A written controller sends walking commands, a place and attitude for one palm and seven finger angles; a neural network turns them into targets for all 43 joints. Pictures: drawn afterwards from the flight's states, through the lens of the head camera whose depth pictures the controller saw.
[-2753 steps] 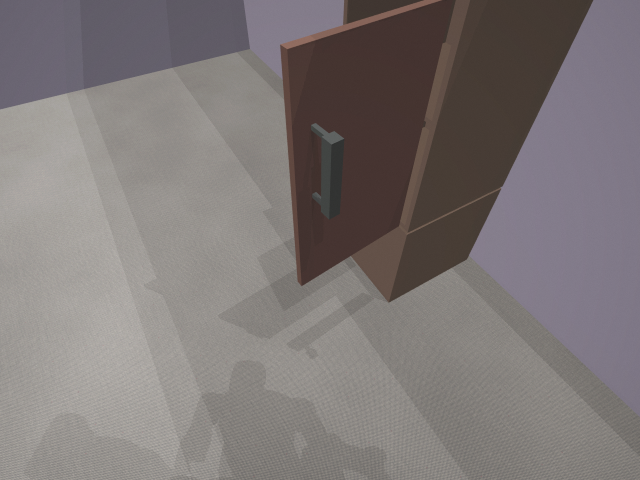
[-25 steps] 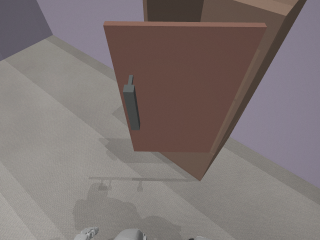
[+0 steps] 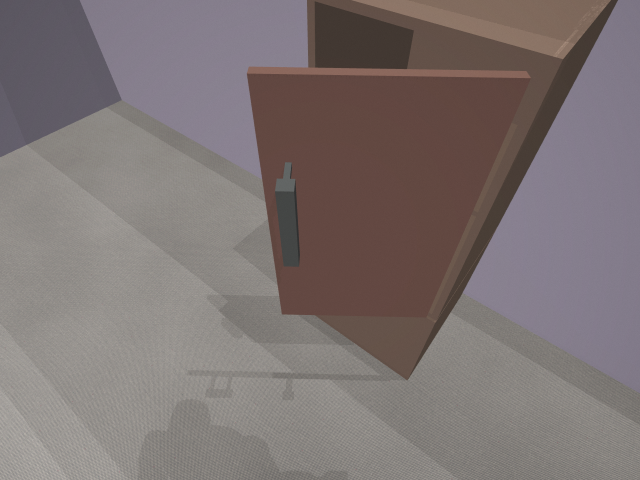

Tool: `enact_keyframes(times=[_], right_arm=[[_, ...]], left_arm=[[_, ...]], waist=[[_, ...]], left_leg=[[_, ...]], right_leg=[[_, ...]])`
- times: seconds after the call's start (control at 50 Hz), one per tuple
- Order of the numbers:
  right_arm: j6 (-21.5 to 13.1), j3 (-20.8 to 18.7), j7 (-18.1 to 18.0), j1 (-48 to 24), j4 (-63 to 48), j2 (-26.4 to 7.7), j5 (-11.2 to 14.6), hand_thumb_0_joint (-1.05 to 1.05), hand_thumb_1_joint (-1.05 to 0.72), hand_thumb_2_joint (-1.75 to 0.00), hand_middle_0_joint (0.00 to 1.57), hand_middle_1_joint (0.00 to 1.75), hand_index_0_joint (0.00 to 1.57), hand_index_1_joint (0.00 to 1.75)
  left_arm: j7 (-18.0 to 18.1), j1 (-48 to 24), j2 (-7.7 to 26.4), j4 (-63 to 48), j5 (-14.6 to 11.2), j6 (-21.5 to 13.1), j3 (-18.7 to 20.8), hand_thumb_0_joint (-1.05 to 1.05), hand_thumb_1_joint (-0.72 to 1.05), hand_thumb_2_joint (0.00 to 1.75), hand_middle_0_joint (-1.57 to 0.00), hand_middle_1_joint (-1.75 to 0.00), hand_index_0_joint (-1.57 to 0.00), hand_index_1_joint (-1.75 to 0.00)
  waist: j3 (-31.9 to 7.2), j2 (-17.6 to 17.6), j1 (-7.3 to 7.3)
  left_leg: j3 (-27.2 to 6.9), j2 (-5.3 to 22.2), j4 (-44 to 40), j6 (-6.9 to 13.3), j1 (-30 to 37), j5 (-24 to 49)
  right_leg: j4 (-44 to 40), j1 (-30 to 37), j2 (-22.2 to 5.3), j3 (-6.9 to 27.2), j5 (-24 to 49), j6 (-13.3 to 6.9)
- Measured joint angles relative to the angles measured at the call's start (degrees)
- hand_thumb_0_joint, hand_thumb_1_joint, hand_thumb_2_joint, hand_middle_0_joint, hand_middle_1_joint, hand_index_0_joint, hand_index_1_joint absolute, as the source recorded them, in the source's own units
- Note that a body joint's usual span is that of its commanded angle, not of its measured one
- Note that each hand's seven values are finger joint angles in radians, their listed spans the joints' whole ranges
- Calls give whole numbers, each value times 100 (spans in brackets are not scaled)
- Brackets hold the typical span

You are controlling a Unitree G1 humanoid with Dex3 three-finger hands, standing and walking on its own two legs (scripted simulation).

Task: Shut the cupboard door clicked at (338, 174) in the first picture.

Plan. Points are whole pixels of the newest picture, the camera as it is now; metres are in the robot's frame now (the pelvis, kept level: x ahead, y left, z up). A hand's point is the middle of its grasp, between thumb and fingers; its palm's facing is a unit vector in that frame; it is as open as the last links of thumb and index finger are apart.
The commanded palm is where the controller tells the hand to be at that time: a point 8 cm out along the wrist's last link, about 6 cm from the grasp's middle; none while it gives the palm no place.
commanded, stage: come to a stop and stand still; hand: left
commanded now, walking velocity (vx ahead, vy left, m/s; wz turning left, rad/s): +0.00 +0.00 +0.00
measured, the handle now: (290, 216) +0.49 +0.09 +0.02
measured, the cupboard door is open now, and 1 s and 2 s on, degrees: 37 37 37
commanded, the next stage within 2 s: look again from close up in 0.34 s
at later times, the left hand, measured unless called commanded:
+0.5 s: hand out of the picture -0.02 +0.14 -0.18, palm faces -0.01 -0.99 -0.15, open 7.3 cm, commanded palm none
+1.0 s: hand out of the picture +0.02 +0.23 -0.16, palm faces +0.02 -0.96 -0.29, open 7.4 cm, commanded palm none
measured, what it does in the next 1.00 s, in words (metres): stands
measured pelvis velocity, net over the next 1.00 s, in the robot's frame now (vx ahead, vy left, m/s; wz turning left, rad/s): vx -0.04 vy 0.00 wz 0.02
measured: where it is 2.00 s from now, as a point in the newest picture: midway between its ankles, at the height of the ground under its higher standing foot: outside the picture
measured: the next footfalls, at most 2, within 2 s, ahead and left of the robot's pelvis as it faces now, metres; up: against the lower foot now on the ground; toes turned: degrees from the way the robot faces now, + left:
right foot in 1.90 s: +0.05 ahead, -0.18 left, +0.00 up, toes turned -7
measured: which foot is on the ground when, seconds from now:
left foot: down 0.00-1.00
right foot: down 0.00-1.00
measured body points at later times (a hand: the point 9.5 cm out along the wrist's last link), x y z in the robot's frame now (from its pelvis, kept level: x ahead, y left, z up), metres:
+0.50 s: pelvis -0.01 -0.02 +0.00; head +0.01 -0.01 +0.45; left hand -0.02 +0.19 -0.16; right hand -0.06 -0.23 -0.15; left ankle +0.02 +0.08 -0.74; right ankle -0.05 -0.13 -0.74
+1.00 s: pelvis -0.04 +0.00 +0.00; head -0.06 +0.01 +0.45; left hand +0.02 +0.28 -0.14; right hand +0.08 -0.27 -0.12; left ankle +0.02 +0.08 -0.74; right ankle -0.05 -0.13 -0.74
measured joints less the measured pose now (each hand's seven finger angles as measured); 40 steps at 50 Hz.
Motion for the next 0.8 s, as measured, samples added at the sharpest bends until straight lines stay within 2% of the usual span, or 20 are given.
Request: enact_keyframes(times=[0.06, 0.18, 0.44, 0.48, 0.54, 0.66, 0.8], right_arm=[[-34, 22, 26, 123, 180, -65, -12, 0, -93, -90, 21, 30, 20, 30], [-8, 84, 34, 463, 534, -35, -36, 0, -92, -90, 20, 30, 20, 30], [-31, 138, -33, 947, 773, 210, -59, 1, -91, -90, 20, 30, 20, 30], [-72, 155, 29, 973, 580, 203, -80, 1, -91, -90, 20, 30, 20, 30], [-196, 99, 22, 949, 321, 124, -107, 1, -91, -90, 20, 30, 20, 30], [-162, -1, 37, 533, 4, -141, -114, 1, -91, -90, 20, 30, 20, 30], [-166, -24, 92, -50, -227, -510, -116, 1, -91, -90, 20, 30, 20, 30]], left_arm=[[5, 100, -130, 107, -17, -101, -75, 0, 91, 90, -20, -30, -20, -30], [6, 118, -268, 206, -37, -129, -132, 0, 91, 90, -20, -30, -20, -30], [27, 126, -331, 305, -72, -147, -108, 1, 92, 90, -20, -30, -20, -30], [8, 146, -278, 159, -11, -186, -197, 1, 92, 90, -20, -30, -20, -30], [26, 182, -186, -44, -21, -296, -162, 1, 92, 90, -21, -30, -20, -30], [65, 167, 102, -355, -8, -295, -67, 1, 91, 90, -20, -30, -20, -30], [29, -41, 417, -614, 17, -271, -56, 1, 91, 90, -20, -30, -20, -30]], waist=[[-26, 38, -74], [-64, -99, -127], [13, -190, -189], [90, -129, -248], [68, 3, -257], [-134, 97, -185], [-243, 84, -69]], left_leg=[[-2, 19, -234, -35, 149, 142], [-24, 90, -393, -102, 298, 246], [-70, 159, -386, -164, 246, 269], [-149, 159, -221, -159, 124, 229], [-223, 163, 162, -136, -104, 64], [-193, 151, 530, -89, -170, -141], [-129, 109, 441, -32, -84, -38]], right_leg=[[-144, 95, 25, 5, 171, -6], [-307, 243, 101, -9, 272, -81], [-355, 223, 174, -48, 318, -147], [-286, 178, 179, -132, 291, -150], [-2, 23, 183, -212, 150, -146], [380, -54, 160, -188, -53, -115], [380, -23, 111, -130, 20, -50]])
